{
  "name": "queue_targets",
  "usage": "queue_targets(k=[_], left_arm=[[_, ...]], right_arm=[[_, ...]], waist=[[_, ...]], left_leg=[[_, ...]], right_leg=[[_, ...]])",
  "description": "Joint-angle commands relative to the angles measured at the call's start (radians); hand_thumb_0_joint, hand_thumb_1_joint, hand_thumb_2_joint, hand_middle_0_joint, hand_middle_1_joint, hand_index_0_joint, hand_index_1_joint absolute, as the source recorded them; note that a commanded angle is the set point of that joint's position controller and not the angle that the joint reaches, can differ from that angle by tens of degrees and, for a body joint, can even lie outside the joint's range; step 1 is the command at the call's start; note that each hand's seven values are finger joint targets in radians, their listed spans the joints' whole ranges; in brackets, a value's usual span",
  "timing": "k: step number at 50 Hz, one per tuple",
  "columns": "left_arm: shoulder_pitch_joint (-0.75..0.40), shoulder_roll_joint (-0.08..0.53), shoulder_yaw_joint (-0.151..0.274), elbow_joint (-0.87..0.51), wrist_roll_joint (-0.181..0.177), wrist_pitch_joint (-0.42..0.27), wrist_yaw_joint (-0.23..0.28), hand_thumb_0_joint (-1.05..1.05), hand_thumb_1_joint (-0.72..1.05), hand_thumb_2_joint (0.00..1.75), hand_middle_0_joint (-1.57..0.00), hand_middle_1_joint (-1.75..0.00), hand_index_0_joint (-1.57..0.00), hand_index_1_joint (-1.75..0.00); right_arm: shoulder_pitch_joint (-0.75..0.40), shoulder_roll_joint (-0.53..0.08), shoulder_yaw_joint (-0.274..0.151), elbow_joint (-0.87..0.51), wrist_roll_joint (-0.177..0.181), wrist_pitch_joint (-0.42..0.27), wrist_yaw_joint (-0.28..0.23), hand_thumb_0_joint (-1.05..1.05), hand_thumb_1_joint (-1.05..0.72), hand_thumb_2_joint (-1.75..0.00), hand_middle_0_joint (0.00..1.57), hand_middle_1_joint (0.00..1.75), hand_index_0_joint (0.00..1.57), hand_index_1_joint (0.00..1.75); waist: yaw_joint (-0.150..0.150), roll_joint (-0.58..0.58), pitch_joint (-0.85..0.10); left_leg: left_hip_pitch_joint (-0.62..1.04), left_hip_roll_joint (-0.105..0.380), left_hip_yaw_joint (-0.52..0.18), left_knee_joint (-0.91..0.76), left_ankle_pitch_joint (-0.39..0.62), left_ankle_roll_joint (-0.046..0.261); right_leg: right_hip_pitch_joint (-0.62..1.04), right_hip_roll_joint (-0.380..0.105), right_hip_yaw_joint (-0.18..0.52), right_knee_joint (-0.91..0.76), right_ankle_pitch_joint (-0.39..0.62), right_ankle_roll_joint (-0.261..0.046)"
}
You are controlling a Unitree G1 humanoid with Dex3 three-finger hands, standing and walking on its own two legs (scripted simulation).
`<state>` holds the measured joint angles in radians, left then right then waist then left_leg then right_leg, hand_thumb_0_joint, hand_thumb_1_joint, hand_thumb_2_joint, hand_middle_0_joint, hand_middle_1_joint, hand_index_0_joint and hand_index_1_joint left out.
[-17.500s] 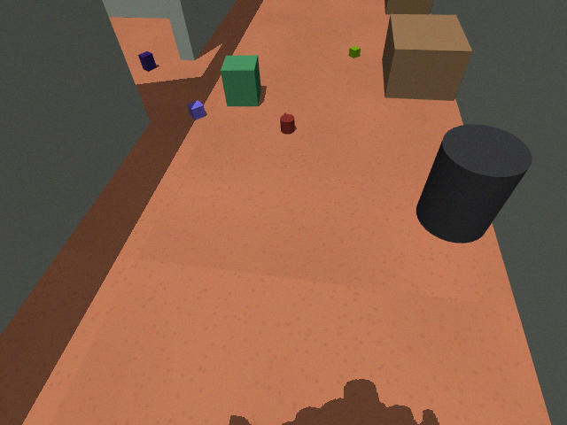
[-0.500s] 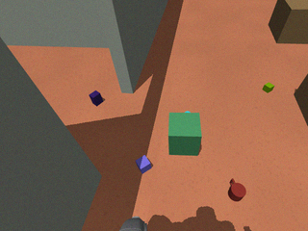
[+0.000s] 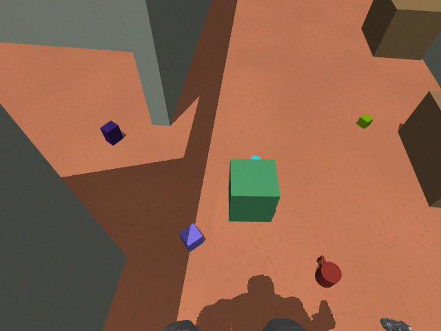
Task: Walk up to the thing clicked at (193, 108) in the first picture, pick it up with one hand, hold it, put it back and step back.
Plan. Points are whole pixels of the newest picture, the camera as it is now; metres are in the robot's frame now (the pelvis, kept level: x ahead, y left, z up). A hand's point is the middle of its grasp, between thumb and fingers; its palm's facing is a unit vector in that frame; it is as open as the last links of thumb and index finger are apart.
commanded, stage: walk up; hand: left
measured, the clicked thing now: (191, 237) +0.56 +0.15 -0.72
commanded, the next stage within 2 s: stand in 1.62 s
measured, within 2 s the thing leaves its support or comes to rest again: neither
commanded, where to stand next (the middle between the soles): +0.10 -0.04 m, yaw +1 degrees
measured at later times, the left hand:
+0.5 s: hand out of the picture +0.12 +0.22 -0.13, palm faces -0.03 -0.95 -0.32, open 7.4 cm
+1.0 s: hand out of the picture +0.12 +0.23 -0.13, palm faces +0.01 -0.94 -0.33, open 7.4 cm
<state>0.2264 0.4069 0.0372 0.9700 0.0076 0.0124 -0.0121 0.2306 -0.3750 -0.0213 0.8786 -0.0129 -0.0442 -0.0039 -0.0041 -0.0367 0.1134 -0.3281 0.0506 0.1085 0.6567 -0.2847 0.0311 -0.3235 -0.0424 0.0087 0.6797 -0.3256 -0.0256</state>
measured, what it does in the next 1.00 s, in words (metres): steps on the spot: right foot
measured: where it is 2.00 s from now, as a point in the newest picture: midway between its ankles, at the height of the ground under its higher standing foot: outside the picture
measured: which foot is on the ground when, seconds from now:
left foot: down 0.00-1.00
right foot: up 0.00-0.00, down 0.02-1.00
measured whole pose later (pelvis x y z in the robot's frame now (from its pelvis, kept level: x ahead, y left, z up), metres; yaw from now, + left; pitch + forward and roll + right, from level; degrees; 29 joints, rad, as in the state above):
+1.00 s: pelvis +0.03 -0.03 +0.03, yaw +0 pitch -2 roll +0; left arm 0.07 0.34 0.02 1.17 0.01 0.01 -0.02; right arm 0.08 -0.34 0.00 1.15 -0.01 -0.03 0.00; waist 0.00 0.00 0.04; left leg -0.13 0.05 0.08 0.34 -0.17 -0.02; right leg -0.10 -0.02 -0.02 0.34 -0.20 0.01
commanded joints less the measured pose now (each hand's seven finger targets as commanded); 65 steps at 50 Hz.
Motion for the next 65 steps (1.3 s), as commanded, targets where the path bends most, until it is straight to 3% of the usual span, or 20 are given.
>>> queue_targets(k=[1, 2, 3, 4, 5, 6, 7, 8, 10, 13, 16, 20, 32, 36, 42, 52, 65], left_arm=[[0.06, 0.187, 0.048, -0.02, 0.012, -0.039, 0.019, 0.0, 0.9, 0.9, -0.2, -0.3, -0.2, -0.3], [0.016, 0.232, 0.056, -0.031, 0.018, -0.047, 0.019, 0.0, 0.9, 0.9, -0.2, -0.3, -0.2, -0.3], [-0.064, 0.26, 0.052, -0.044, 0.008, -0.042, 0.014, 0.0, 0.9, 0.9, -0.2, -0.3, -0.2, -0.3], [-0.129, 0.25, 0.046, -0.057, 0.007, -0.037, 0.009, 0.0, 0.9, 0.9, -0.2, -0.3, -0.2, -0.3], [-0.133, 0.206, 0.031, -0.056, 0.004, -0.033, 0.006, 0.0, 0.9, 0.9, -0.2, -0.3, -0.2, -0.3], [-0.127, 0.173, 0.022, -0.049, -0.002, -0.033, 0.004, 0.0, 0.9, 0.9, -0.2, -0.3, -0.2, -0.3], [-0.116, 0.167, 0.02, -0.036, -0.001, -0.034, 0.003, 0.0, 0.9, 0.9, -0.2, -0.3, -0.2, -0.3], [-0.09, 0.167, 0.02, -0.015, 0.0, -0.034, 0.002, 0.0, 0.9, 0.9, -0.2, -0.3, -0.2, -0.3], [-0.104, 0.179, 0.022, -0.002, 0.005, -0.037, -0.001, 0.0, 0.9, 0.9, -0.2, -0.3, -0.2, -0.3], [-0.153, 0.172, 0.019, 0.008, -0.003, -0.037, 0.0, 0.0, 0.9, 0.9, -0.2, -0.3, -0.2, -0.3], [-0.155, 0.167, 0.014, 0.032, -0.006, -0.035, 0.001, 0.0, 0.9, 0.9, -0.2, -0.3, -0.2, -0.3], [-0.186, 0.169, 0.015, 0.052, -0.002, -0.035, 0.001, 0.0, 0.9, 0.9, -0.2, -0.3, -0.2, -0.3], [-0.208, 0.153, 0.014, 0.106, -0.003, -0.03, 0.003, 0.0, 0.9, 0.9, -0.2, -0.3, -0.2, -0.3], [-0.209, 0.15, 0.014, 0.116, -0.003, -0.028, 0.004, 0.0, 0.9, 0.9, -0.2, -0.3, -0.2, -0.3], [-0.213, 0.146, 0.017, 0.127, -0.001, -0.028, 0.007, 0.0, 0.9, 0.9, -0.2, -0.3, -0.2, -0.3], [-0.204, 0.145, 0.018, 0.14, 0.005, -0.025, 0.007, 0.0, 0.9, 0.9, -0.2, -0.3, -0.2, -0.3], [-0.191, 0.14, 0.021, 0.127, 0.005, -0.027, 0.012, 0.0, 0.9, 0.9, -0.2, -0.3, -0.2, -0.3]], right_arm=[[-0.039, -0.211, -0.049, -0.051, 0.02, -0.009, -0.013, 0.0, -0.9, -0.9, 0.2, 0.3, 0.2, 0.3], [-0.019, -0.18, -0.039, -0.046, 0.025, -0.006, -0.012, 0.0, -0.9, -0.9, 0.2, 0.3, 0.2, 0.3], [-0.031, -0.185, -0.04, -0.021, 0.023, -0.002, -0.017, 0.0, -0.9, -0.9, 0.2, 0.3, 0.2, 0.3], [0.005, -0.195, -0.045, 0.019, 0.019, -0.003, -0.019, 0.0, -0.9, -0.9, 0.2, 0.3, 0.2, 0.3], [0.014, -0.212, -0.049, 0.04, 0.014, -0.01, -0.017, 0.0, -0.9, -0.9, 0.2, 0.3, 0.2, 0.3], [-0.028, -0.241, -0.054, 0.048, 0.014, -0.016, -0.011, 0.0, -0.9, -0.9, 0.2, 0.3, 0.2, 0.3], [-0.061, -0.252, -0.052, 0.053, 0.011, -0.019, -0.007, 0.0, -0.9, -0.9, 0.2, 0.3, 0.2, 0.3], [-0.091, -0.244, -0.043, 0.056, 0.011, -0.019, -0.005, 0.0, -0.9, -0.9, 0.2, 0.3, 0.2, 0.3], [-0.107, -0.231, -0.03, 0.07, 0.007, -0.018, -0.001, 0.0, -0.9, -0.9, 0.2, 0.3, 0.2, 0.3], [-0.103, -0.221, -0.023, 0.113, 0.004, -0.021, 0.0, 0.0, -0.9, -0.9, 0.2, 0.3, 0.2, 0.3], [-0.138, -0.216, -0.018, 0.135, 0.003, -0.02, 0.002, 0.0, -0.9, -0.9, 0.2, 0.3, 0.2, 0.3], [-0.134, -0.208, -0.015, 0.165, 0.003, -0.02, 0.0, 0.0, -0.9, -0.9, 0.2, 0.3, 0.2, 0.3], [-0.167, -0.209, -0.018, 0.208, 0.0, -0.017, -0.007, 0.0, -0.9, -0.9, 0.2, 0.3, 0.2, 0.3], [-0.173, -0.21, -0.019, 0.213, 0.0, -0.012, -0.009, 0.0, -0.9, -0.9, 0.2, 0.3, 0.2, 0.3], [-0.174, -0.205, -0.022, 0.221, 0.0, -0.011, -0.011, 0.0, -0.9, -0.9, 0.2, 0.3, 0.2, 0.3], [-0.203, -0.197, -0.026, 0.221, 0.001, -0.005, -0.011, 0.0, -0.9, -0.9, 0.2, 0.3, 0.2, 0.3], [-0.201, -0.19, -0.027, 0.22, 0.0, 0.0, -0.012, 0.0, -0.9, -0.9, 0.2, 0.3, 0.2, 0.3]], waist=[[0.037, 0.045, -0.175], [0.004, -0.081, -0.154], [-0.012, -0.102, -0.117], [-0.036, -0.113, -0.108], [-0.049, -0.08, -0.111], [-0.03, -0.036, -0.106], [-0.011, -0.027, -0.113], [0.01, -0.038, -0.114], [0.01, -0.064, -0.095], [0.0, -0.008, -0.077], [0.011, 0.017, -0.083], [0.004, 0.014, -0.127], [0.001, 0.044, -0.168], [0.001, 0.043, -0.154], [-0.003, 0.029, -0.183], [0.0, 0.016, -0.133], [0.0, 0.042, -0.149]], left_leg=[[-0.028, 0.153, -0.158, -0.058, 0.192, 0.051], [-0.066, 0.071, -0.108, 0.003, 0.059, 0.009], [0.022, -0.01, -0.072, -0.002, -0.119, -0.009], [0.138, -0.001, -0.083, -0.039, -0.135, -0.006], [0.187, 0.032, -0.12, -0.152, -0.071, 0.002], [0.178, 0.076, -0.157, -0.191, -0.029, 0.012], [0.125, 0.118, -0.206, -0.216, -0.009, 0.035], [0.092, 0.13, -0.22, -0.234, -0.062, 0.046], [0.06, 0.102, -0.183, -0.242, -0.076, 0.029], [0.09, 0.075, -0.156, -0.275, -0.008, 0.001], [0.111, 0.08, -0.157, -0.303, 0.001, 0.0], [0.152, 0.078, -0.137, -0.306, 0.089, -0.007], [0.206, 0.098, -0.13, -0.342, 0.214, -0.012], [0.224, 0.1, -0.126, -0.351, 0.208, -0.013], [0.247, 0.105, -0.121, -0.35, 0.275, -0.012], [0.255, 0.101, -0.126, -0.378, 0.213, -0.015], [0.268, 0.1, -0.118, -0.375, 0.252, -0.019]], right_leg=[[0.21, -0.062, 0.091, -0.229, 0.199, -0.043], [0.178, -0.168, 0.261, -0.279, 0.198, -0.093], [0.028, -0.235, 0.3, -0.294, 0.116, -0.174], [-0.07, -0.229, 0.273, -0.282, 0.068, -0.161], [-0.097, -0.173, 0.191, -0.252, 0.051, -0.105], [-0.086, -0.107, 0.115, -0.225, 0.042, -0.052], [-0.018, -0.073, 0.083, -0.204, 0.063, -0.03], [0.023, -0.061, 0.082, -0.218, 0.029, -0.03], [0.056, -0.081, 0.12, -0.269, 0.013, -0.038], [0.055, -0.09, 0.122, -0.291, 0.046, -0.036], [0.077, -0.085, 0.112, -0.328, 0.048, -0.029], [0.133, -0.092, 0.106, -0.356, 0.106, -0.024], [0.201, -0.087, 0.066, -0.376, 0.256, -0.006], [0.189, -0.086, 0.063, -0.387, 0.243, -0.002], [0.221, -0.092, 0.06, -0.391, 0.308, -0.001], [0.181, -0.08, 0.054, -0.412, 0.244, 0.01], [0.207, -0.083, 0.051, -0.412, 0.295, 0.008]])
